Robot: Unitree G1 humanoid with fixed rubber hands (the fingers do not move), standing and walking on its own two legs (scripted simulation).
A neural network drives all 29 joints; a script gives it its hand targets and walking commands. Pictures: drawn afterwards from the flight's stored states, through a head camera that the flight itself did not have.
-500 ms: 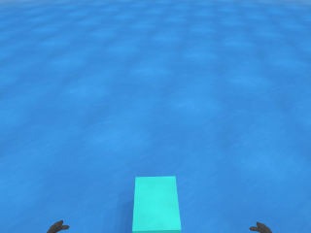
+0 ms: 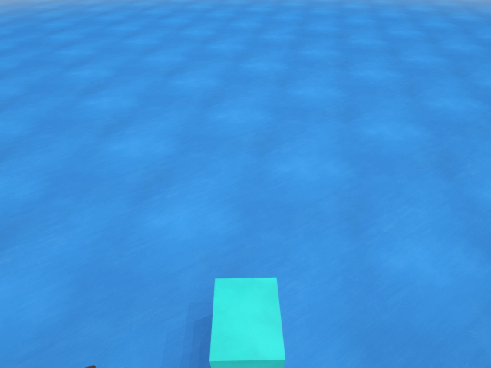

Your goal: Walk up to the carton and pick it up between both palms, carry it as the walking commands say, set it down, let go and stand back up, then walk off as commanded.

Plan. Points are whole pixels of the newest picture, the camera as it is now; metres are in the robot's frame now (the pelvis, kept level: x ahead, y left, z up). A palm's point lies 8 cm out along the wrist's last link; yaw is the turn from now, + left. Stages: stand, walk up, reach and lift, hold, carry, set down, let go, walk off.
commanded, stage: stand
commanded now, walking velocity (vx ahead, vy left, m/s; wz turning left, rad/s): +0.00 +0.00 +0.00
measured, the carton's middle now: (246, 331) +0.47 +0.01 -0.65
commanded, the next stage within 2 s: walk off in 0.88 s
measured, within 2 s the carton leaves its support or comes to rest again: neither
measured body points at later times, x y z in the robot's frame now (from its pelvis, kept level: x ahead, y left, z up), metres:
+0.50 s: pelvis -0.02 +0.00 +0.00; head -0.06 +0.00 +0.45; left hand +0.07 +0.31 -0.11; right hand +0.04 -0.31 -0.12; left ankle -0.02 +0.12 -0.74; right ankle +0.01 -0.09 -0.74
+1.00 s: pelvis -0.02 +0.01 +0.00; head -0.05 +0.01 +0.45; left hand +0.08 +0.31 -0.11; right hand +0.06 -0.30 -0.12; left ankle -0.02 +0.12 -0.74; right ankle +0.01 -0.09 -0.74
